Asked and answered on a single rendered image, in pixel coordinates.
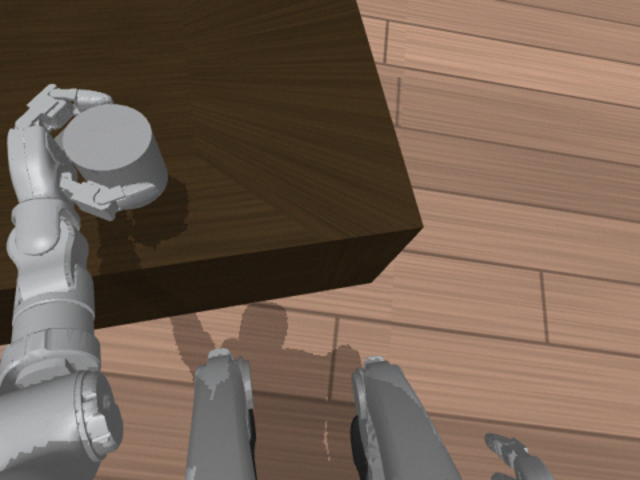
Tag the can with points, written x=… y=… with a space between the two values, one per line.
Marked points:
x=114 y=145

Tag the left robot hand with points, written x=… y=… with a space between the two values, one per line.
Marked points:
x=40 y=168

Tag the left robot arm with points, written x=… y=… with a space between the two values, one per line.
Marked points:
x=58 y=417

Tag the right robot hand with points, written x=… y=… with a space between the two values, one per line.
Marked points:
x=516 y=456

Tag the right robot foot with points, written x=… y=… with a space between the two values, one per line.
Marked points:
x=359 y=457

